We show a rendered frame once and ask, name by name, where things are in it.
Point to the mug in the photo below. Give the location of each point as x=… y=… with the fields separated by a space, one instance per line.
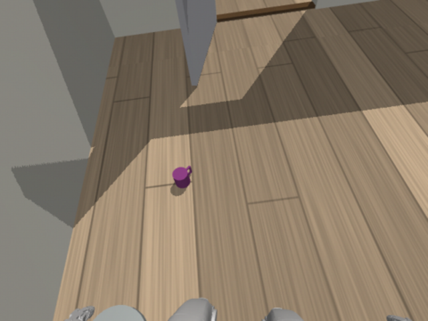
x=181 y=176

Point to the left robot hand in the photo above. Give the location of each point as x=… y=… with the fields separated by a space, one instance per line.
x=81 y=314

